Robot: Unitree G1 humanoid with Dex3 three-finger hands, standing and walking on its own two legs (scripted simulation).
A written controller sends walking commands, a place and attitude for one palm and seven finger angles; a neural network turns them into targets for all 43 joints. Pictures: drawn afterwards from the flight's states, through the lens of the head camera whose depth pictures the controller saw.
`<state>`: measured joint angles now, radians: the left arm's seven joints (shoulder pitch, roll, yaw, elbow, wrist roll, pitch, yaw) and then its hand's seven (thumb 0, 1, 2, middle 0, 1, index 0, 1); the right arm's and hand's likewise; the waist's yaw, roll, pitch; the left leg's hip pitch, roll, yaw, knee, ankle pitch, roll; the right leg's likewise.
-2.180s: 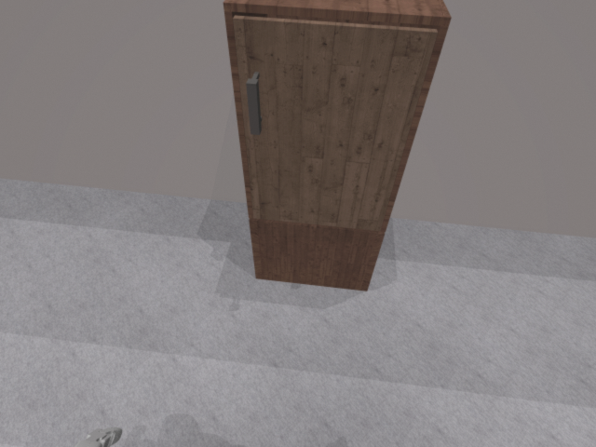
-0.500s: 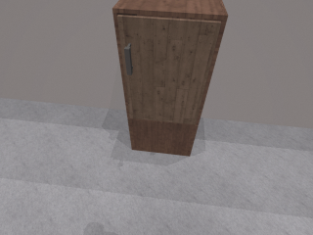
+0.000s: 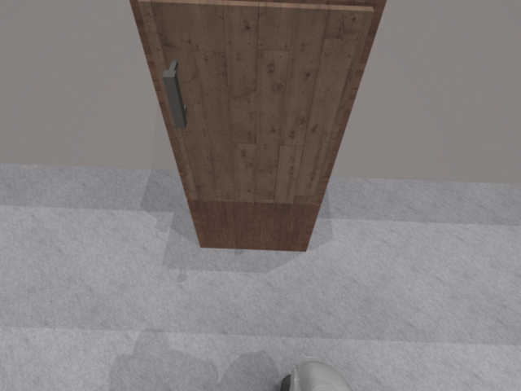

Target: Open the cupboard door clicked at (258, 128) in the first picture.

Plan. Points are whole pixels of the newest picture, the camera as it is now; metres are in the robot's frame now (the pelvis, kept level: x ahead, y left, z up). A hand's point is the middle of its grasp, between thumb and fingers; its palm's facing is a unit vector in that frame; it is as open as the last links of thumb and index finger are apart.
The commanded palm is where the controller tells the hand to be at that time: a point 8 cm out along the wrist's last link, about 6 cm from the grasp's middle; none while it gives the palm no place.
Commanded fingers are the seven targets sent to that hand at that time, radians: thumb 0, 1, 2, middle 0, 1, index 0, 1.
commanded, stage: take the last steps up to it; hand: left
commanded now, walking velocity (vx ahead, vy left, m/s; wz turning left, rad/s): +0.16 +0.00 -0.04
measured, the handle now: (177, 95) +0.65 +0.19 +0.05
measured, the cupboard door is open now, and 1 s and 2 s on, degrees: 0 0 0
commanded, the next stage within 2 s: come to a stop and stand still in 0.02 s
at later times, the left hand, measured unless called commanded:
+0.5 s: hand (145, 387) +0.15 +0.20 -0.17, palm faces +0.09 -0.98 -0.20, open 7.3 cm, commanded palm none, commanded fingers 0.00 0.90 0.90 -0.20 -0.30 -0.20 -0.30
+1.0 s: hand out of the picture +0.09 +0.21 -0.16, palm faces +0.00 -0.98 -0.19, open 7.3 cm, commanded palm none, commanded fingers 0.00 0.90 0.90 -0.20 -0.30 -0.20 -0.30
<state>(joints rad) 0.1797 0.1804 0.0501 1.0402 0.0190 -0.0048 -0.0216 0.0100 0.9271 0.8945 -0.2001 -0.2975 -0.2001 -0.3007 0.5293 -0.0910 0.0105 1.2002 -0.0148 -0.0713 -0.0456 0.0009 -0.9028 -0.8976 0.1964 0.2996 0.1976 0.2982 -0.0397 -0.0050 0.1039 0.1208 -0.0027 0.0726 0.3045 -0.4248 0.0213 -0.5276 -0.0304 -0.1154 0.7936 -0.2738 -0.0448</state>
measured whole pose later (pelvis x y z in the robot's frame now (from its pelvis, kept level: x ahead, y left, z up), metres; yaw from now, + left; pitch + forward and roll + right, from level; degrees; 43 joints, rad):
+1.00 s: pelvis +0.06 +0.02 +0.02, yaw -1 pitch +0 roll -1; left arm 0.27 0.19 0.06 1.06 0.02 0.06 0.00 0.00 0.91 0.89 -0.20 -0.30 -0.20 -0.30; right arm 0.29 -0.16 -0.05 1.07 -0.03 0.02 -0.03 0.00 -0.91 -0.90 0.20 0.30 0.20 0.30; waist -0.05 -0.01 0.00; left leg -0.28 0.05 0.09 0.38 -0.10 0.01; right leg -0.18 -0.03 -0.02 0.57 -0.40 0.02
